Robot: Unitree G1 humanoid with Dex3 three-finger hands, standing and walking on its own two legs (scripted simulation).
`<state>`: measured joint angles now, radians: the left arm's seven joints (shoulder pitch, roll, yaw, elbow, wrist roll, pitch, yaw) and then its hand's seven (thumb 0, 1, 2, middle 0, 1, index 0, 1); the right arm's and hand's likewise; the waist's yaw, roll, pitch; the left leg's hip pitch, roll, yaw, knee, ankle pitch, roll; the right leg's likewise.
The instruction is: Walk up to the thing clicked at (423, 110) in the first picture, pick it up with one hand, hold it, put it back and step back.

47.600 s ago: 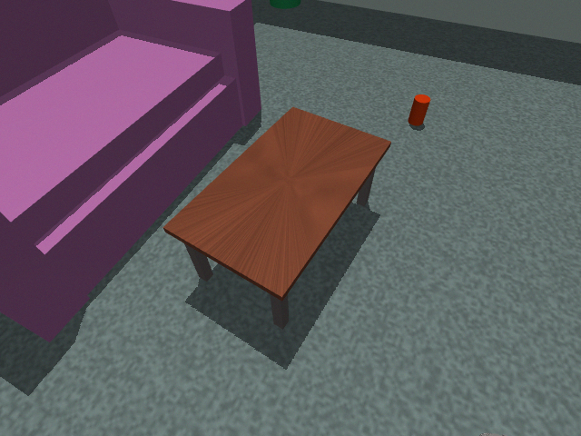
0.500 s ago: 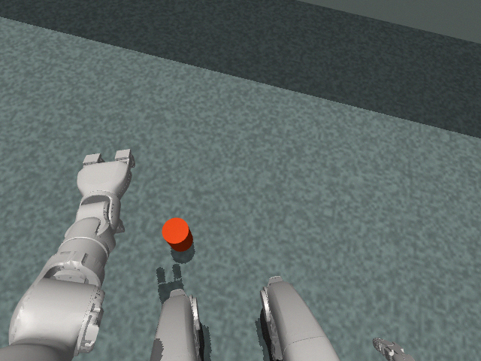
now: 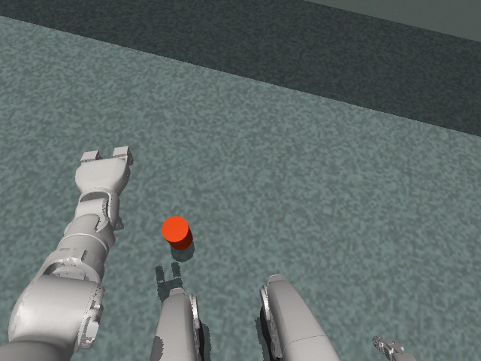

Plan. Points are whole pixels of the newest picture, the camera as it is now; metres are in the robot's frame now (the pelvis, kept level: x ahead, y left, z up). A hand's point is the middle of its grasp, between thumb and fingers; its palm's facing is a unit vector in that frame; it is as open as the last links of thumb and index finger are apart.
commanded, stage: go down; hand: left
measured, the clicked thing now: (178, 234) +0.44 +0.14 -0.57
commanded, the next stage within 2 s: withdraw in 1.02 s
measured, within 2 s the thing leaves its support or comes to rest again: neither
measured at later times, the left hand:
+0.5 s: hand (114, 197) +0.42 +0.20 -0.10, palm faces -0.43 -0.01 -0.90, open 13.9 cm
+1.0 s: hand (110, 201) +0.41 +0.21 -0.10, palm faces -0.45 -0.01 -0.89, open 13.9 cm
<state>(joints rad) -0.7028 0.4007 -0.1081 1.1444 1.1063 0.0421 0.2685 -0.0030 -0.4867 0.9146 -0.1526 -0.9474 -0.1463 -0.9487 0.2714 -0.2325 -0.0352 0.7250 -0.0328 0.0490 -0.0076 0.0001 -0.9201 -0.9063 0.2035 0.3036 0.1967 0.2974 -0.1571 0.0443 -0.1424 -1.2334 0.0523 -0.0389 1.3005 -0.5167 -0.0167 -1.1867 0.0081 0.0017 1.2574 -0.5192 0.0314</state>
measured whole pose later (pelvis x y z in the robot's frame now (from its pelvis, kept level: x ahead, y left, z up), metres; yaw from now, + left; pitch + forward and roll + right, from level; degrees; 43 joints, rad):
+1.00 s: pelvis +0.00 +0.00 +0.01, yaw +0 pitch +25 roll -2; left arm -0.69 0.39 -0.11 1.19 1.10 0.04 0.26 0.00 -0.48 0.91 -0.15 -0.94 -0.15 -0.94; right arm 0.29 -0.23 -0.02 0.72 -0.03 0.05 -0.01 0.00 -0.92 -0.91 0.20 0.30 0.20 0.30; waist -0.16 0.04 -0.15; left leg -1.19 0.05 -0.04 1.26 -0.50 -0.02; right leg -1.14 0.01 0.00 1.22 -0.51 0.03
